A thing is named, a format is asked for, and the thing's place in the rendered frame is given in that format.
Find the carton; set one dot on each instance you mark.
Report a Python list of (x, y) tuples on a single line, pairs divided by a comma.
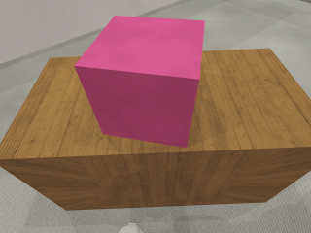
[(141, 76)]

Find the pedestal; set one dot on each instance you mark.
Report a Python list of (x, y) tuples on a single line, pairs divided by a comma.
[(250, 138)]

